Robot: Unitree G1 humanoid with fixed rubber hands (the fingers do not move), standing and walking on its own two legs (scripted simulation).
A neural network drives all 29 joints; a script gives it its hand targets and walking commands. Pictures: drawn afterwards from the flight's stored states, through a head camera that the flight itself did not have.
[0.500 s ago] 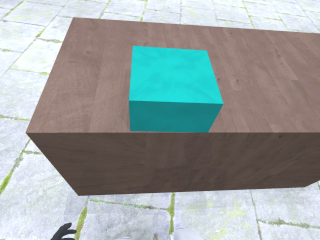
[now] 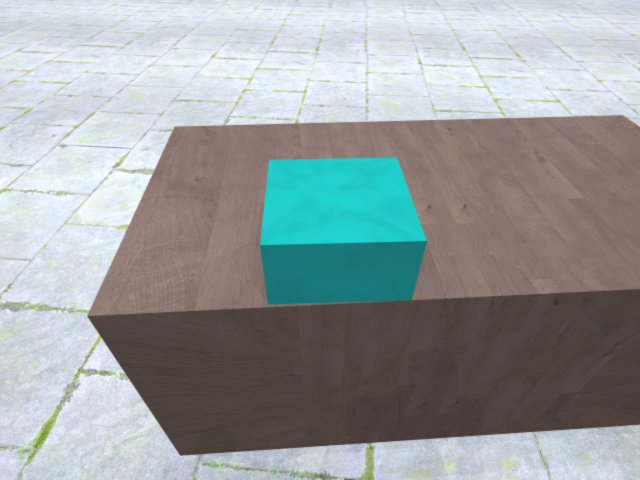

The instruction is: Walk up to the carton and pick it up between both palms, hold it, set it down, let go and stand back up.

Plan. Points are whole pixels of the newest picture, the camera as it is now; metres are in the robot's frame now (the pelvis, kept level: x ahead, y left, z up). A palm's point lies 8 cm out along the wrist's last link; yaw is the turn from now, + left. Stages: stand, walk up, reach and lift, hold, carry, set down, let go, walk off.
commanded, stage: walk up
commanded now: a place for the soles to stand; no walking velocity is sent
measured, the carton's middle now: (336, 226) +0.60 -0.02 -0.01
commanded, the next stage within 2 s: none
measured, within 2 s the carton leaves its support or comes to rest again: neither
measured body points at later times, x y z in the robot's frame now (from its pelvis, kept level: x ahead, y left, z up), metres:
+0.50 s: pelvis +0.05 -0.07 -0.01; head +0.06 -0.08 +0.44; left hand +0.09 +0.21 -0.14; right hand -0.03 -0.30 -0.16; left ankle +0.05 +0.09 -0.73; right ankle +0.11 -0.19 -0.72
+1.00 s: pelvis +0.10 -0.11 -0.01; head +0.14 -0.11 +0.44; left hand +0.11 +0.12 -0.16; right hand +0.19 -0.37 -0.16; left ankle +0.08 +0.04 -0.72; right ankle +0.14 -0.21 -0.73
